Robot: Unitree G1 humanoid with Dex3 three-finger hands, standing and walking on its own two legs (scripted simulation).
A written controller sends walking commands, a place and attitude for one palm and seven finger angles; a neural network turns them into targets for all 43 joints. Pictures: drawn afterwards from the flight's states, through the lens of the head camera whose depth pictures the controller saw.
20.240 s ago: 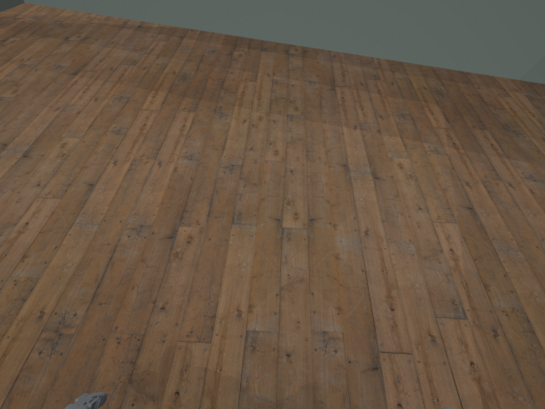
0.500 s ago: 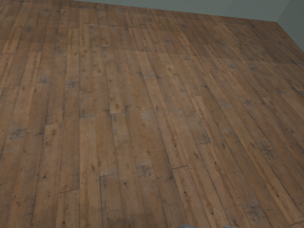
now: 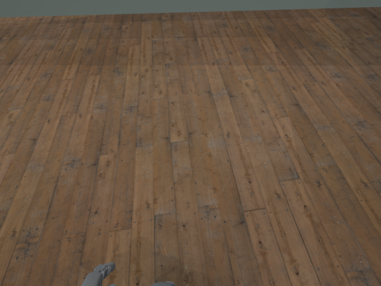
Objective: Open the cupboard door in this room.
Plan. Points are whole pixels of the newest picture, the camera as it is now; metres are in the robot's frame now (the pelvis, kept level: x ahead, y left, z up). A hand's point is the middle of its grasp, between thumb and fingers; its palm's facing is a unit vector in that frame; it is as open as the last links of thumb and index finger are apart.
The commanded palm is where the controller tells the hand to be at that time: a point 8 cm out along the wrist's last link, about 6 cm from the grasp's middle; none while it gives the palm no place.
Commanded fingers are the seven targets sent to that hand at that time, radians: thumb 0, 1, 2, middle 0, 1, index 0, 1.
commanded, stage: turn or walk to find it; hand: left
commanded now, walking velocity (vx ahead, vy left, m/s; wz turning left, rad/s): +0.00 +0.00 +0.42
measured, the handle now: out of the picture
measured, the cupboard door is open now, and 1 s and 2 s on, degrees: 0 0 0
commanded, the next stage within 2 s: stand and wait in 0.66 s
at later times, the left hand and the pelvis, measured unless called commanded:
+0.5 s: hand out of the picture -0.09 +0.21 -0.18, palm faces +0.32 -0.91 -0.25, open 7.4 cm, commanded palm none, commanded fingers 0.00 0.90 0.90 -0.20 -0.30 -0.20 -0.30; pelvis -0.03 +0.02 +0.00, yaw +15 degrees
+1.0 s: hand out of the picture -0.03 +0.22 -0.17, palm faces +0.27 -0.93 -0.23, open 7.4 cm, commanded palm none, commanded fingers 0.00 0.90 0.90 -0.20 -0.30 -0.20 -0.30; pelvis -0.03 +0.02 +0.00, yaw +13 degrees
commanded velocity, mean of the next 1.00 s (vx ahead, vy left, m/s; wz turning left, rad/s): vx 0.00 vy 0.00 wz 0.10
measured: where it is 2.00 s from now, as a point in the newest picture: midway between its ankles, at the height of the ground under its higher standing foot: outside the picture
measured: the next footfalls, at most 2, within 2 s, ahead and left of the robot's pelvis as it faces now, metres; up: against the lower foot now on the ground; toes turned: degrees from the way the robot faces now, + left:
left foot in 0.50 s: -0.04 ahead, +0.14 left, +0.00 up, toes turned +19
right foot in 1.00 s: +0.03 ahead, -0.08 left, +0.00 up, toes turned +9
